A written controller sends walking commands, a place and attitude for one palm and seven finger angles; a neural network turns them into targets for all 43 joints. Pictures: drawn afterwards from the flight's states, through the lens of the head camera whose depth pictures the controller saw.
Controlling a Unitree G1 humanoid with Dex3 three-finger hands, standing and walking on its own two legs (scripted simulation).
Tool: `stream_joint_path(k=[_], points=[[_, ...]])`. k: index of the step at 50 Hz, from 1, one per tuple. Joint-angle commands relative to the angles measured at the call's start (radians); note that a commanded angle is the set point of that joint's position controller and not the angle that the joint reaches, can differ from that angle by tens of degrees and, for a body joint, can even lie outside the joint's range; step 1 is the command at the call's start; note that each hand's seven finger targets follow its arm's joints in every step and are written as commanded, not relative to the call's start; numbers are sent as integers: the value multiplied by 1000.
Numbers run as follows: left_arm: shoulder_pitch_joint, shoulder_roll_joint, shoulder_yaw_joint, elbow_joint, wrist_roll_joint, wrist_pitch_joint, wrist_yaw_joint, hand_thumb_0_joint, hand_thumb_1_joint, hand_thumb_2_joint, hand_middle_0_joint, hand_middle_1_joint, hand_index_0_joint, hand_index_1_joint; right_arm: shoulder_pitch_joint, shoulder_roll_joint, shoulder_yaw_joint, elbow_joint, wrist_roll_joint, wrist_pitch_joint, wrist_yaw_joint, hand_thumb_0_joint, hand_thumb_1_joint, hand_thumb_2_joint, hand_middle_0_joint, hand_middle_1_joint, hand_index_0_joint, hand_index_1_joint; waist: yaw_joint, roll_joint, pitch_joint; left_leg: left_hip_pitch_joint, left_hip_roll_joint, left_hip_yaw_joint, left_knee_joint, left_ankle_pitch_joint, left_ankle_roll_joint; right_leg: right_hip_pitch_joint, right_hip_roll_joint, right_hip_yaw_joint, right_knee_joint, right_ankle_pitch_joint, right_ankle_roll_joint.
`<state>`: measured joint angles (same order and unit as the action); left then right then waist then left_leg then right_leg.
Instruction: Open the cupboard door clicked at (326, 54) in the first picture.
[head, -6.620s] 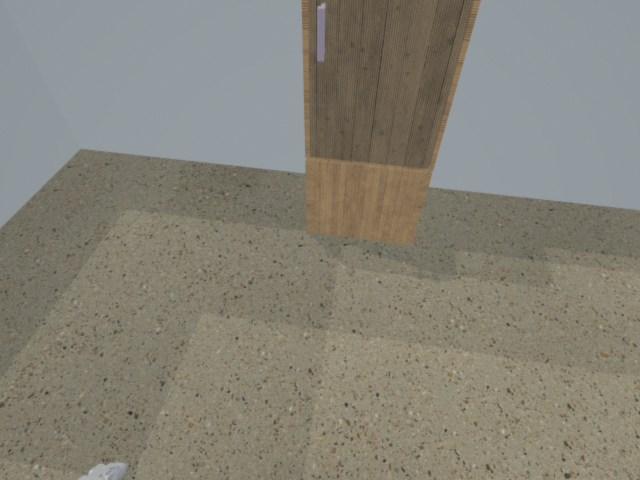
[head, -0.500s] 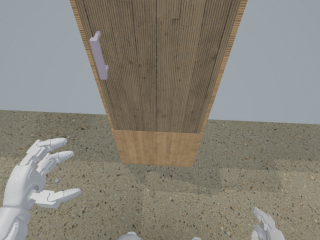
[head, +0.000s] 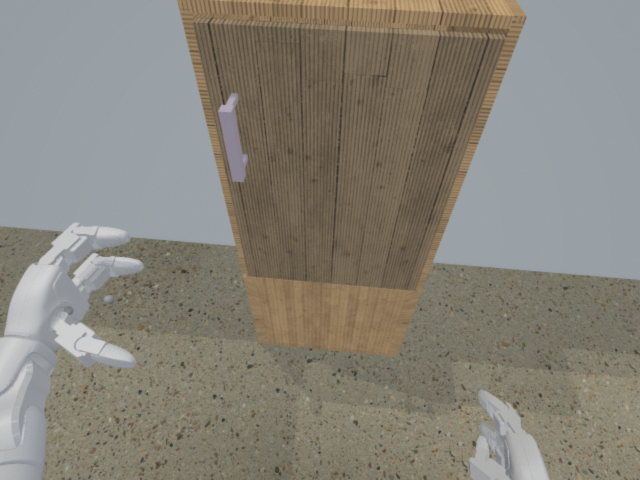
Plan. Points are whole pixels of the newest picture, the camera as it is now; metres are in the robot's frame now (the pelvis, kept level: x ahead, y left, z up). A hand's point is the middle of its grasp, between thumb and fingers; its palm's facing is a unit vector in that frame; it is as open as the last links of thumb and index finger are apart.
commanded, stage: raise the hand with hooked fingers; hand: left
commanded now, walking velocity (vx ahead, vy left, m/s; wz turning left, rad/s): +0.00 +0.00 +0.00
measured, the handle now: (236, 138) +0.59 +0.19 +0.11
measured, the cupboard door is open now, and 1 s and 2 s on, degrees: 0 0 0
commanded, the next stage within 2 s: move the hooked fingers beside the handle in 0.62 s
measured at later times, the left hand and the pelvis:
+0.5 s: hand (126, 275) +0.30 +0.25 +0.12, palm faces +0.02 -1.00 -0.04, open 14.0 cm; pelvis +0.00 -0.01 +0.01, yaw -1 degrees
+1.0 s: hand (137, 252) +0.33 +0.25 +0.12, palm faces +0.02 -1.00 -0.02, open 14.0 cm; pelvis +0.00 -0.02 +0.00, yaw -1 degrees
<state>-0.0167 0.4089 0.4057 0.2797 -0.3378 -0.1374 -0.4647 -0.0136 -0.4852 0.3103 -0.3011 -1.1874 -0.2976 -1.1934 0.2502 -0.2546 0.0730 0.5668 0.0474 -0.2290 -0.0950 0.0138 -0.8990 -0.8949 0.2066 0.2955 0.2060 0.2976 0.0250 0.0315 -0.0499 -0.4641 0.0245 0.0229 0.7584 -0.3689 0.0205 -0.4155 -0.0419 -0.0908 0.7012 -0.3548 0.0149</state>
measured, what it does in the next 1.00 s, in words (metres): stands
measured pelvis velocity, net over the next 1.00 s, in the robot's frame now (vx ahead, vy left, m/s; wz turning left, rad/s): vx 0.00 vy -0.02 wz -0.01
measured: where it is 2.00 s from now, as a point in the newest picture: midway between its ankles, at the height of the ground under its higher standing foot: outside the picture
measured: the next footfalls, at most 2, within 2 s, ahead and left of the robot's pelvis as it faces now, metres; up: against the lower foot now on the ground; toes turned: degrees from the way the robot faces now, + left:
none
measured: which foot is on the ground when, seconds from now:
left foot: down 0.00-1.00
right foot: down 0.00-1.00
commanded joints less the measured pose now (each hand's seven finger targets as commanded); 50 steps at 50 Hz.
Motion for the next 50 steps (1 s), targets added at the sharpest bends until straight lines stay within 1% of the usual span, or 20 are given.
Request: stream_joint_path(k=[1, 4, 6, 9, 12, 14, 18, 19, 22, 24, 26, 32, 36, 37, 38, 39, 41, 46, 48, 50], points=[[-280, 270, 113, -164, -33, -42, -20, 0, -500, 300, -300, -1200, -300, -1200, -47, -155, -72, -132, 8, -51, -22, 0, -900, -900, 200, 300, 200, 300, -12, 54, -209, 174, -17, -63, -152, 260, -7, 52, 63, 14, -93, 222, -44], [-333, 299, 126, -134, -35, -28, -32, 0, -500, 300, -300, -1200, -300, -1200, -46, -160, -70, -132, 9, -45, -25, 0, -900, -900, 200, 300, 200, 300, -7, 57, -201, 176, -20, -61, -158, 271, -6, 74, 63, 19, -106, 236, -47], [-366, 307, 124, -113, -30, -19, -38, 0, -500, 300, -300, -1200, -300, -1200, -43, -159, -71, -130, 12, -40, -27, 0, -900, -900, 200, 300, 200, 300, -13, 61, -205, 189, -19, -60, -166, 269, -4, 68, 60, 20, -117, 236, -45], [-304, 269, 104, -64, -40, -10, -52, 0, -500, 300, -300, -1200, -300, -1200, -38, -161, -74, -137, 12, -37, -19, 0, -900, -900, 200, 300, 200, 300, -5, 19, -183, 167, -23, -52, -166, 262, -2, 83, 59, 22, -124, 239, -46], [-293, 285, 117, -82, -32, -12, -49, 0, -500, 300, -300, -1200, -300, -1200, -38, -162, -79, -146, 12, -30, -11, 0, -900, -900, 200, 300, 200, 300, 0, 42, -206, 172, -24, -44, -167, 283, -2, 82, 57, 24, -118, 263, -42], [-302, 304, 137, -104, -40, -23, -39, 0, -500, 300, -300, -1200, -300, -1200, -38, -162, -80, -149, 8, -29, -9, 0, -900, -900, 200, 300, 200, 300, 5, 18, -196, 166, -24, -43, -165, 273, 1, 93, 60, 30, -122, 253, -45], [-328, 309, 147, -145, -31, -54, -17, 0, -500, 300, -300, -1200, -300, -1200, -37, -155, -83, -145, 9, -28, -12, 0, -900, -900, 200, 300, 200, 300, -3, 80, -218, 190, -25, -34, -170, 264, 0, 87, 57, 37, -126, 247, -41], [-335, 320, 150, -155, -32, -59, -13, 0, -500, 300, -300, -1200, -300, -1200, -33, -158, -82, -144, 7, -27, -11, 0, -900, -900, 200, 300, 200, 300, -1, 48, -215, 180, -24, -35, -168, 270, 2, 105, 60, 39, -124, 254, -44], [-333, 301, 134, -145, -22, -62, -11, 0, -500, 300, -300, -1200, -300, -1200, -32, -154, -82, -139, 10, -28, -17, 0, -900, -900, 200, 300, 200, 300, -9, 83, -212, 189, -25, -29, -171, 264, 2, 93, 56, 40, -128, 257, -39], [-331, 300, 132, -125, -29, -56, -14, 0, -500, 300, -300, -1200, -300, -1200, -32, -157, -80, -137, 9, -28, -20, 0, -900, -900, 200, 300, 200, 300, -8, 31, -196, 174, -25, -31, -172, 250, 5, 103, 58, 44, -134, 250, -39], [-328, 293, 128, -96, -28, -46, -23, 0, -500, 300, -300, -1200, -300, -1200, -35, -155, -80, -135, 12, -26, -23, 0, -900, -900, 200, 300, 200, 300, -11, 47, -193, 169, -28, -25, -172, 234, 5, 94, 54, 48, -139, 246, -35], [-319, 287, 128, -83, -38, -48, -33, 0, -500, 300, -300, -1200, -300, -1200, -36, -154, -81, -134, 13, -27, -22, 0, -900, -900, 200, 300, 200, 300, -12, 4, -206, 162, -29, -19, -158, 251, 8, 108, 51, 59, -137, 280, -28], [-335, 292, 127, -95, -34, -55, -30, 0, -500, 300, -300, -1200, -300, -1200, -41, -152, -80, -135, 13, -26, -20, 0, -900, -900, 200, 300, 200, 300, -9, 34, -212, 166, -30, -17, -156, 253, 6, 107, 50, 61, -132, 282, -30], [-369, 283, 111, -85, -30, -54, -28, 0, -500, 300, -300, -1200, -300, -1200, -41, -152, -78, -131, 15, -25, -22, 0, -900, -900, 200, 300, 200, 300, -20, 41, -191, 158, -30, -17, -157, 236, 5, 88, 51, 61, -137, 266, -28], [-418, 294, 114, -67, -27, -55, -23, 0, -500, 300, -300, -1200, -300, -1200, -38, -154, -78, -122, 15, -24, -25, 0, -900, -900, 200, 300, 200, 300, -30, 20, -178, 150, -30, -21, -157, 211, 6, 71, 51, 63, -143, 236, -26], [-440, 315, 126, -29, -29, -52, -21, 0, -500, 300, -300, -1200, -300, -1200, -30, -159, -77, -117, 14, -18, -28, 0, -900, -900, 200, 300, 200, 300, -33, -32, -153, 126, -27, -22, -152, 191, 7, 72, 52, 75, -150, 211, -25], [-530, 324, 112, 18, -13, -57, -23, 0, -500, 300, -300, -1200, -300, -1200, -28, -162, -77, -106, 16, -14, -33, 0, -900, -900, 200, 300, 200, 300, -46, 12, -159, 119, -30, -20, -150, 166, 6, 53, 46, 82, -150, 180, -23], [-606, 372, 123, 83, 4, -91, -39, 0, -500, 300, -300, -1200, -300, -1200, -11, -166, -79, -95, 14, -4, -33, 0, -900, -900, 200, 300, 200, 300, -43, 32, -250, 133, -30, -20, -131, 210, 9, 93, 44, 91, -128, 237, -27], [-613, 338, 91, 128, 6, -93, -47, 0, -500, 300, -300, -1200, -300, -1200, -7, -164, -78, -97, 16, 1, -30, 0, -900, -900, 200, 300, 200, 300, -44, 46, -240, 134, -30, -22, -134, 206, 7, 69, 47, 79, -122, 237, -30], [-629, 372, 115, 197, 3, -85, -53, 0, -500, 300, -300, -1200, -300, -1200, 2, -173, -77, -96, 16, 9, -27, 0, -900, -900, 200, 300, 200, 300, -39, 26, -216, 97, -31, -20, -129, 193, 6, 67, 46, 85, -121, 228, -31]])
